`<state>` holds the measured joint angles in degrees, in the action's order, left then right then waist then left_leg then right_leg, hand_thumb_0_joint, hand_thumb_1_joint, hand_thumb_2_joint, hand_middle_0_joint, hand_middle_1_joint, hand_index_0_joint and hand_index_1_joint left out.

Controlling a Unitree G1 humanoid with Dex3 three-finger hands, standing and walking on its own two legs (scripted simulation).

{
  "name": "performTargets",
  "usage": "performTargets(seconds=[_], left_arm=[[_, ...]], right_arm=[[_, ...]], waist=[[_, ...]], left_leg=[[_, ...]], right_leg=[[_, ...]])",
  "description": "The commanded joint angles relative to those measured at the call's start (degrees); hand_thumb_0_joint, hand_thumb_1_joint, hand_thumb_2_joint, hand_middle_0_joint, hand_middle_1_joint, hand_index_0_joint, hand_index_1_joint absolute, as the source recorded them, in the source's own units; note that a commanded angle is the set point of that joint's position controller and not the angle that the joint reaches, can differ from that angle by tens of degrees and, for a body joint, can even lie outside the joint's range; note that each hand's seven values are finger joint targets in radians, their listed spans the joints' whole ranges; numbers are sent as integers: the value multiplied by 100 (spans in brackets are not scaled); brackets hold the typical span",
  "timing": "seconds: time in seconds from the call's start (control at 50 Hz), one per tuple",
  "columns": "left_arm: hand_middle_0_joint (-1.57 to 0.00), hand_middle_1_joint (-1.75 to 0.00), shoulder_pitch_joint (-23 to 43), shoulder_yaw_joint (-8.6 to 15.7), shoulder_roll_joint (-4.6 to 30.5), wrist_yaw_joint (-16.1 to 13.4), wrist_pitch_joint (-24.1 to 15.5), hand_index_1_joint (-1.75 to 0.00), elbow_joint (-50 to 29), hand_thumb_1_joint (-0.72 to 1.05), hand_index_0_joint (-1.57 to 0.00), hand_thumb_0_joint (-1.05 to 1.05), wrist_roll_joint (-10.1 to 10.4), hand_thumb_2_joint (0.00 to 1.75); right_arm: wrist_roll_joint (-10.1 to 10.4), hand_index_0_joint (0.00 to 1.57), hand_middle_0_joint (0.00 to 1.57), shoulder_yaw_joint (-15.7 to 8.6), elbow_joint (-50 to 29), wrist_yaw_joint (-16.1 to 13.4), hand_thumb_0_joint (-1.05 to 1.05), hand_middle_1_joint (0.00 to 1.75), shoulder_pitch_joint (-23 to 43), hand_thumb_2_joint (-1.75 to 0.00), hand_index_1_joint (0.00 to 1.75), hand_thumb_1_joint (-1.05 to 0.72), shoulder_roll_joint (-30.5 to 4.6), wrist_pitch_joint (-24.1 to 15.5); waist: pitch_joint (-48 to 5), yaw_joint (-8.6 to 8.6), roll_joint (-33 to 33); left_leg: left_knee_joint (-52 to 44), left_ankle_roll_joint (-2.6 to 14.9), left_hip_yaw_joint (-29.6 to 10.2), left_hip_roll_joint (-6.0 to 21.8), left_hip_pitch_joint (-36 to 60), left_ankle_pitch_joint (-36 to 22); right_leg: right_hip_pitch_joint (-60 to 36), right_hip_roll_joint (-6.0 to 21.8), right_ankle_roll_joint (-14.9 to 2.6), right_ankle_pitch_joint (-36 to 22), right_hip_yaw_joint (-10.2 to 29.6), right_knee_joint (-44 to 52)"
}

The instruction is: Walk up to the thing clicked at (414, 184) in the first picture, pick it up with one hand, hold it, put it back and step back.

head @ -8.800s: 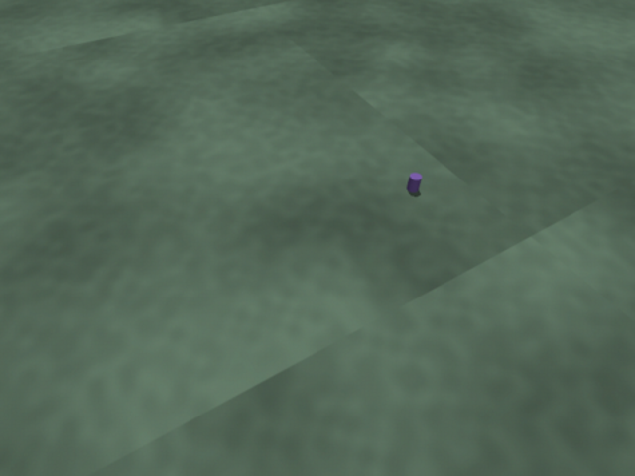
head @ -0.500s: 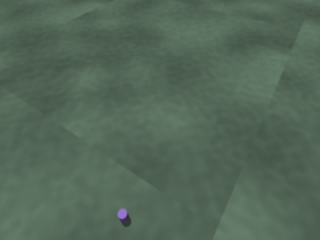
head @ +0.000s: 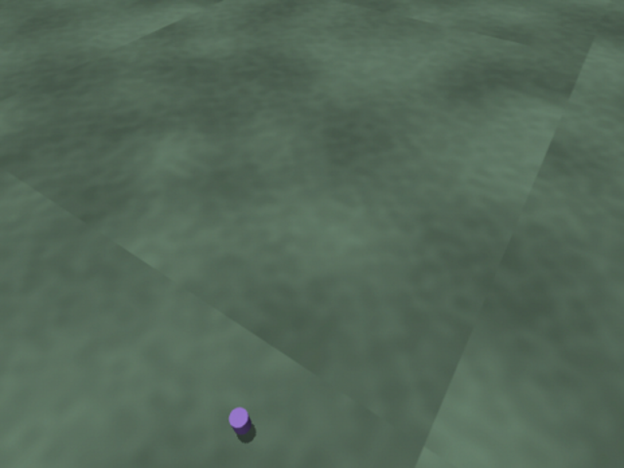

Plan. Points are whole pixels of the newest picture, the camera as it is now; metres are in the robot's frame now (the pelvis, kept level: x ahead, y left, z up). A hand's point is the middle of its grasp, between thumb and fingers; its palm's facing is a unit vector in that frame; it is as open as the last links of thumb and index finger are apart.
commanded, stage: rise first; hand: left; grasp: from above
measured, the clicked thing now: (240, 421) +0.37 +0.22 -0.74
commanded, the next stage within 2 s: none
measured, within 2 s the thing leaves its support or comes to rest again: neither
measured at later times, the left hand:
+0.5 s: hand out of the picture +0.12 +0.26 -0.22, palm faces -0.10 -0.90 -0.42, open 13.4 cm
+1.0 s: hand out of the picture +0.17 +0.28 -0.37, palm faces -0.40 -0.61 -0.69, open 13.9 cm
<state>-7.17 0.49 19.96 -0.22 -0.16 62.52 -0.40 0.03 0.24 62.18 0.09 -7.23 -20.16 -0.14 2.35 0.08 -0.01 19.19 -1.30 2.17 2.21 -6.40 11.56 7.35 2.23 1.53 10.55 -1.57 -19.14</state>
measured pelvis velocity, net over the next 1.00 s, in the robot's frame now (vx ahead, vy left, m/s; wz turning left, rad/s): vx -0.06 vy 0.00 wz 0.01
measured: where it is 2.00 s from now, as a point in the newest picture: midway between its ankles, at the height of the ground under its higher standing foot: outside the picture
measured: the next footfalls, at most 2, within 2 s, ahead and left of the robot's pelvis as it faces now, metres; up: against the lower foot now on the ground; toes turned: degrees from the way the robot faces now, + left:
none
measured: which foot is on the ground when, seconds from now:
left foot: down 0.00-1.00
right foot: down 0.00-1.00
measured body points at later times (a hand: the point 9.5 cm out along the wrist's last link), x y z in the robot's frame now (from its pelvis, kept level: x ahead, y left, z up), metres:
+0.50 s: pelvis -0.02 +0.00 -0.07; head +0.06 +0.01 +0.37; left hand +0.13 +0.31 -0.19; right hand +0.10 -0.26 -0.17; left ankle -0.01 +0.13 -0.75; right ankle +0.00 -0.14 -0.75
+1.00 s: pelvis -0.06 +0.00 -0.22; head +0.10 +0.02 +0.20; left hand +0.19 +0.31 -0.33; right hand +0.15 -0.25 -0.32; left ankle -0.01 +0.13 -0.75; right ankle +0.00 -0.13 -0.75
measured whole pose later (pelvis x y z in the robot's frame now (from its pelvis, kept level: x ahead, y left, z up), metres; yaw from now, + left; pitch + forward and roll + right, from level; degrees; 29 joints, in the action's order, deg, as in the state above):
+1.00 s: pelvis -0.06 +0.00 -0.22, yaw +1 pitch +30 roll -2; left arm 4.3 6.8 23.5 -5.5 -2.6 38.8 -34.9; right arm -0.4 -2.8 34.6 1.5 -4.7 -16.1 -11.5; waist -10.7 1.5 -0.5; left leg 95.9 -1.1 -1.8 2.3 -87.9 38.2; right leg 87.5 3.4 1.7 36.8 -0.7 -94.3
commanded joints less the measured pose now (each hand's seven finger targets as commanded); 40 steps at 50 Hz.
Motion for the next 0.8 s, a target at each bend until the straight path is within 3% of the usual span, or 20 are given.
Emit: performTargets(seconds=[0.0, 0.06, 0.08, 0.12, 0.16, 0.22, 0.3, 0.34, 0.38, 0.44, 0.46, 0.48, 0.52, 0.62, 0.68, 0.78], left_arm=[[-19, -62, 1674, 628, 1088, -177, -393, -62, -702, 58, -17, 0, 120, 94], [-13, -84, 1786, 1001, 1472, 40, -330, -83, -449, 34, -14, 0, -277, 93], [-10, -92, 1049, 1071, 1361, 95, -264, -90, -166, 26, -12, 0, -423, 94], [-7, -100, 493, 1191, 1295, 156, -159, -97, -412, 10, -10, 0, -589, 95], [-6, -103, 548, 1100, 1135, 114, 4, -101, -822, -6, -8, 0, -715, 97], [-5, -106, 586, 1056, 1045, 64, 332, -105, -1097, -30, -6, 0, -844, 101], [-8, -108, 615, 1081, 904, 7, 409, -108, -1459, -50, -8, 0, -1009, 98], [-8, -108, 356, 1243, 963, -13, 377, -108, -1522, -51, -8, 0, -1092, 99], [-7, -107, 602, 1213, 1001, -20, 258, -108, -2265, -54, -6, 0, -1168, 101], [-7, -107, 119, 1259, 984, -45, 322, -108, -2596, -56, -6, 0, -1282, 101], [-7, -108, 233, 1156, 908, -37, 320, -109, -3062, -54, -6, 0, -1306, 101], [-7, -106, -66, 1258, 985, -57, 375, -108, -2995, -57, -6, 0, -1348, 101], [-6, -108, -314, 1211, 920, -58, 470, -109, -3191, -55, -5, 0, -1432, 100], [-7, -109, -375, 1122, 877, -98, 613, -109, -3797, -55, -8, 0, -1621, 96], [-6, -110, 119, 1116, 962, -133, 534, -109, -3616, -53, -7, 0, -1929, 95], [-5, -110, 621, 961, 1017, -244, 52, -109, -3521, -49, -6, 0, -2561, 94]], right_arm=[[361, 20, 20, -180, -1425, -283, 0, 30, -405, -91, 30, -92, -621, -326], [178, 20, 20, -406, -1789, -283, 0, 30, -577, -91, 30, -93, -592, -344], [120, 20, 20, -477, -1828, -256, 0, 30, -766, -91, 30, -94, -553, -375], [85, 20, 20, -535, -2161, -200, 0, 30, -774, -91, 30, -94, -493, -415], [110, 20, 20, -560, -2405, -201, 0, 30, -727, -90, 30, -91, -421, -429], [131, 20, 20, -557, -2730, -143, 0, 30, -588, -91, 30, -92, -403, -454], [83, 20, 20, -589, -2952, -85, 0, 30, -655, -90, 30, -90, -337, -586], [62, 20, 20, -604, -3015, -56, 0, 30, -717, -91, 30, -91, -335, -661], [46, 20, 20, -631, -3179, -66, 0, 30, -652, -90, 30, -89, -283, -748], [48, 20, 20, -633, -3325, -111, 0, 30, -625, -90, 30, -89, -264, -839], [46, 20, 20, -640, -3388, -120, 0, 30, -564, -91, 30, -90, -229, -866], [40, 20, 20, -650, -3383, -142, 0, 30, -607, -90, 30, -89, -241, -886], [27, 20, 20, -647, -3396, -148, 0, 30, -592, -90, 30, -88, -245, -935], [14, 20, 20, -620, -3542, -138, 0, 30, -446, -91, 30, -91, -221, -1050], [0, 20, 20, -596, -3520, -129, 0, 30, -357, -90, 30, -90, -242, -1151], [-19, 20, 20, -646, -3526, -35, 0, 30, -220, -88, 30, -84, -356, -1339]], waist=[[-70, 333, -174], [-1003, 146, -170], [-1226, 26, -15], [-1490, -190, 303], [-1631, -150, 336], [-1414, -34, 142], [-1537, 41, 24], [-1565, 20, 145], [-1865, 39, 233], [-1956, 83, 224], [-1981, 85, 265], [-2085, 73, 321], [-2190, 105, 334], [-2256, 185, 302], [-2152, 306, 396], [-2700, 243, 518]], left_leg=[[244, 186, 107, -202, -717, -91], [907, 187, 65, -245, -1010, -417], [1096, 151, 51, -282, -1196, -601], [1271, 97, 62, -315, -1388, -711], [1242, 76, 28, -316, -1332, -810], [1521, 101, -29, -258, -1715, -634], [2211, 118, -56, -214, -2308, -364], [2521, 103, -108, -173, -2629, -187], [2791, 110, -119, -177, -2809, 22], [3063, 143, -129, -167, -3111, 311], [3158, 146, -130, -161, -3205, 447], [3239, 144, -135, -149, -3214, 362], [3411, 139, -187, -113, -3340, 323], [3958, 159, -239, -100, -3909, 399], [4399, 152, -291, -94, -4467, 763], [5203, 104, -432, -109, -5275, 1155]], right_leg=[[868, -208, -186, -140, -74, -172], [932, -175, -203, -461, -61, -815], [921, -163, -224, -605, -66, -1017], [911, -167, -264, -588, -46, -1248], [942, -196, -265, -637, -60, -1241], [1370, -240, -255, -391, -123, -1453], [2039, -254, -235, -113, -142, -2093], [2384, -258, -250, 105, -161, -2470], [2704, -239, -241, 274, -100, -2737], [2999, -224, -233, 485, -62, -2970], [3180, -220, -236, 606, -39, -3040], [3171, -222, -231, 529, -51, -3125], [3342, -217, -237, 511, -72, -3348], [3890, -199, -234, 596, -76, -3843], [4655, -192, -246, 912, -60, -4356], [5765, -152, -259, 1255, -47, -5407]])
